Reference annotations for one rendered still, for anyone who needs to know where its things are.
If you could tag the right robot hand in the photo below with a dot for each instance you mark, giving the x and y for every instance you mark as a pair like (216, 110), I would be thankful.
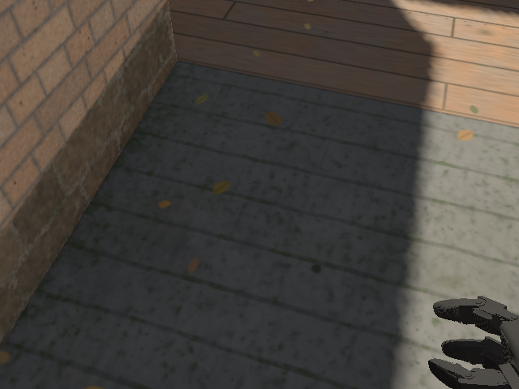
(500, 359)

